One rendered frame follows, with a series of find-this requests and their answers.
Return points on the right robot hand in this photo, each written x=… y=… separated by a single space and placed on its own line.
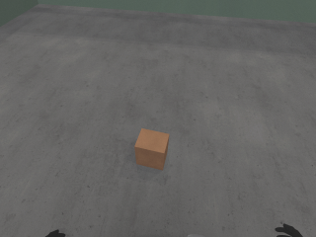
x=288 y=230

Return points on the carton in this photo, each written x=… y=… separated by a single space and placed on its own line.
x=151 y=148

